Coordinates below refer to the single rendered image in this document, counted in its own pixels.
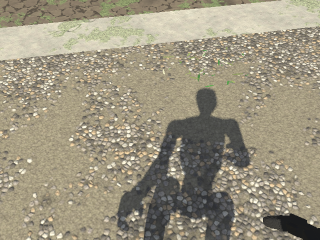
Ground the right robot hand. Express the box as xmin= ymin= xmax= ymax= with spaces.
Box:
xmin=263 ymin=213 xmax=320 ymax=240

